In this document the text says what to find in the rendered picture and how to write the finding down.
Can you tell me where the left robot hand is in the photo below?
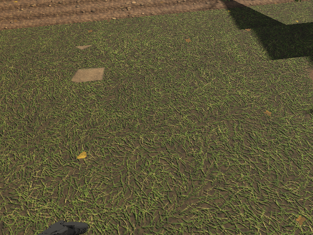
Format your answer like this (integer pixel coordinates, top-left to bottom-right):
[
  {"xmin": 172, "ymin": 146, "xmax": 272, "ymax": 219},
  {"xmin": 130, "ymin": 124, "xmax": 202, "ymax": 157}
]
[{"xmin": 37, "ymin": 220, "xmax": 88, "ymax": 235}]

